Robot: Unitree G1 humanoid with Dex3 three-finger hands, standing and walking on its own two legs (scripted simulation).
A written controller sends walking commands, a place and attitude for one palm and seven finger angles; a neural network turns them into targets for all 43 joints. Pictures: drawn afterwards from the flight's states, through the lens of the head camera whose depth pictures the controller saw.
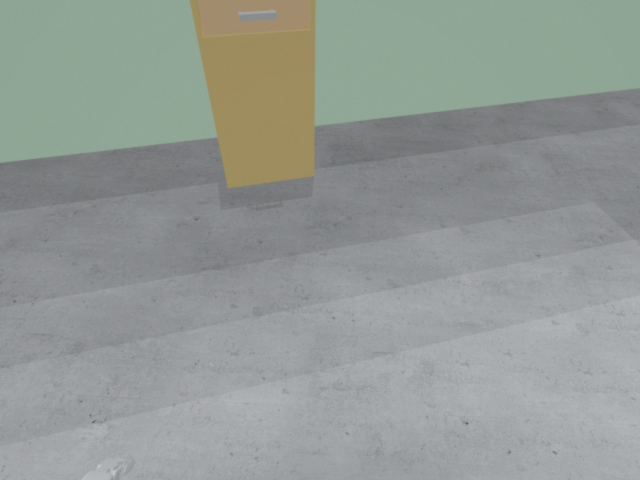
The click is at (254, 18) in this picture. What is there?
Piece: drawer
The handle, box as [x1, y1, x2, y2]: [238, 9, 276, 21]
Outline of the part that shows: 276,12 275,10 270,9 269,11 255,12 238,11 239,20 241,21 276,18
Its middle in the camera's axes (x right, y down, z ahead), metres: -0.23 -0.79 +1.37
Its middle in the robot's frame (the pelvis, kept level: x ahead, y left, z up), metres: +1.55 +0.29 +0.01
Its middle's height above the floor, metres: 0.78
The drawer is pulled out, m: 0.00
